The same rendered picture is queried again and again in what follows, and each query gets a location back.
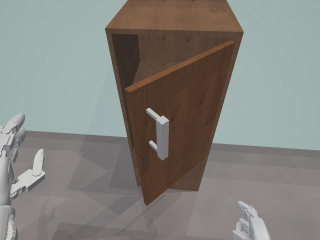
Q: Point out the cupboard door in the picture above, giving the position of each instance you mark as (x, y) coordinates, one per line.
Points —
(188, 95)

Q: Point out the handle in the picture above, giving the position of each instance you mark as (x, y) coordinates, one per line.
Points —
(162, 135)

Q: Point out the left robot hand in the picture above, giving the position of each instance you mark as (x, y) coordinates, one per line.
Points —
(10, 141)

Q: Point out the right robot hand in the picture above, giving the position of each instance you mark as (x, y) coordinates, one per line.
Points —
(255, 229)

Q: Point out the left robot forearm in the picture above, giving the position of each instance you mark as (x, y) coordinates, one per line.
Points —
(8, 229)

